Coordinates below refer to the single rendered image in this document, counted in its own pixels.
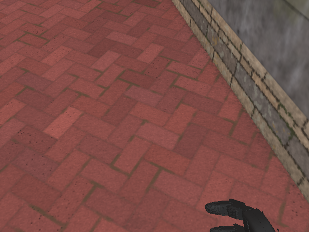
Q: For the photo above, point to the right robot hand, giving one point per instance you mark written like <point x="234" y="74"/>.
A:
<point x="254" y="220"/>

